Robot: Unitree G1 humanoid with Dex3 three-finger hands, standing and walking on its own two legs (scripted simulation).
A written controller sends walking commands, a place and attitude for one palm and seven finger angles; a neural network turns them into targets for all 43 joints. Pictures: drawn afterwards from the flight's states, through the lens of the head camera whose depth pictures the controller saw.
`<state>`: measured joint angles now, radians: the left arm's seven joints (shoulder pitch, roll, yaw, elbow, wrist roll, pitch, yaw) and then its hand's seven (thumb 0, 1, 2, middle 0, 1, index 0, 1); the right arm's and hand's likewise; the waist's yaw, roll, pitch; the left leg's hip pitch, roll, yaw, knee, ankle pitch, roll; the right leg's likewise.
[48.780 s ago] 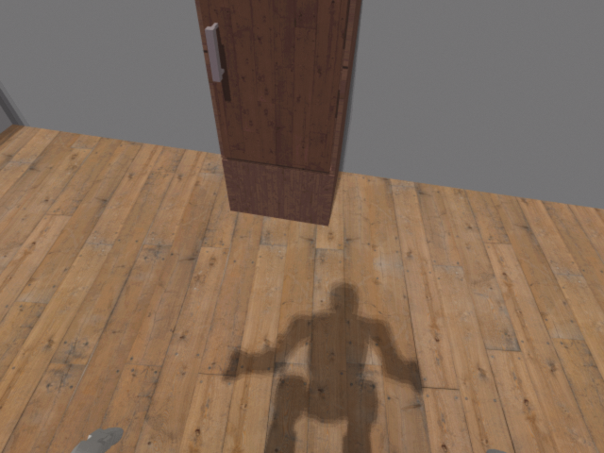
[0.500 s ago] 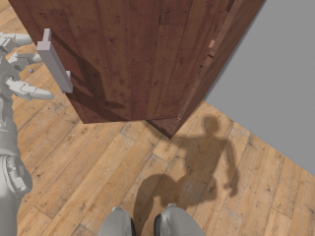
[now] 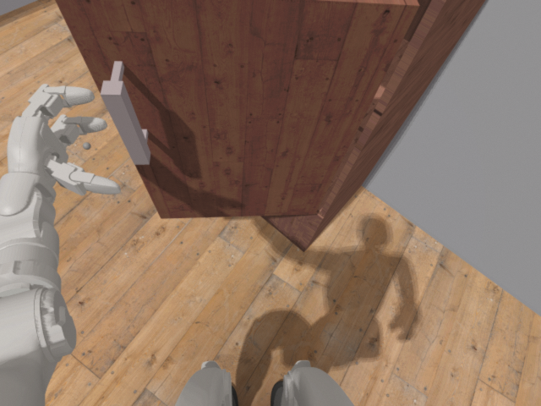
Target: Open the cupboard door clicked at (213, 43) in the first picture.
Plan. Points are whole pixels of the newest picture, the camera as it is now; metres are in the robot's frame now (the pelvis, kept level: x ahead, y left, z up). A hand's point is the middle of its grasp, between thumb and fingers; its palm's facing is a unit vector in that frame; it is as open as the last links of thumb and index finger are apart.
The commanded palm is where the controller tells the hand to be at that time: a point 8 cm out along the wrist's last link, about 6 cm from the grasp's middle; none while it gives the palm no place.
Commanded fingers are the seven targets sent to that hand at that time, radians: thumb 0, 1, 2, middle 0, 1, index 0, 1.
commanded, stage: move the hooked fingers beside the handle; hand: left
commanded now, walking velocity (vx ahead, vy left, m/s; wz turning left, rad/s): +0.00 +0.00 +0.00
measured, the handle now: (131, 117) +0.52 +0.20 +0.05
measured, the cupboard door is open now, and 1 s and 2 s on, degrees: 45 45 45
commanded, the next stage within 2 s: slide the fingers in behind the handle in 0.16 s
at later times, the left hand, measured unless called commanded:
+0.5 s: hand (95, 139) +0.48 +0.23 +0.06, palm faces +0.03 -1.00 -0.01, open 14.0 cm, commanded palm +0.45 +0.27 +0.06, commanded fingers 0.00 -0.50 0.30 -0.30 -1.20 -0.30 -1.20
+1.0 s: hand (120, 140) +0.48 +0.20 +0.06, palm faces +0.03 -1.00 -0.01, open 14.0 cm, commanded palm +0.45 +0.24 +0.06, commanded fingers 0.00 -0.50 0.30 -0.30 -1.20 -0.30 -1.20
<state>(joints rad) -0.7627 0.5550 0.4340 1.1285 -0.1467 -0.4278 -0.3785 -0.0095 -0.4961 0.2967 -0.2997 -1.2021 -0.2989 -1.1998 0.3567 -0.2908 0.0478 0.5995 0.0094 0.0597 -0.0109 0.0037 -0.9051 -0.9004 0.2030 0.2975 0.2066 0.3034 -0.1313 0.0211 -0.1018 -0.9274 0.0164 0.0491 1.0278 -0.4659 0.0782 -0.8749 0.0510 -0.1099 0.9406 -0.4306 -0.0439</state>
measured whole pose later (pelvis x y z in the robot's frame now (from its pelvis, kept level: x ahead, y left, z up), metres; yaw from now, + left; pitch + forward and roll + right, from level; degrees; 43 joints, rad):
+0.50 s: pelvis +0.00 +0.00 +0.00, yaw -1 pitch +21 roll -4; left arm -0.78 0.56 0.44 1.13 -0.15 -0.41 -0.35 -0.01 -0.50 0.30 -0.30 -1.20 -0.30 -1.20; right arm 0.41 -0.28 0.05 0.62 0.01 0.07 -0.01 0.00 -0.90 -0.90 0.20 0.30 0.21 0.30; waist -0.15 0.02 -0.10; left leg -0.94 0.02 0.05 1.03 -0.47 0.08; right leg -0.88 0.06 -0.10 0.94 -0.43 -0.04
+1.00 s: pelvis +0.00 -0.01 +0.00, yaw +0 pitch +21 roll -3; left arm -0.79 0.47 0.37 1.12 -0.13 -0.44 -0.27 -0.01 -0.50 0.30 -0.30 -1.20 -0.30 -1.20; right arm 0.36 -0.27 0.05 0.62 0.01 0.07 0.01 0.00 -0.91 -0.90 0.20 0.30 0.21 0.30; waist -0.13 0.02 -0.12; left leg -0.93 0.02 0.05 1.04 -0.47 0.07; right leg -0.89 0.05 -0.11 0.96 -0.44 -0.05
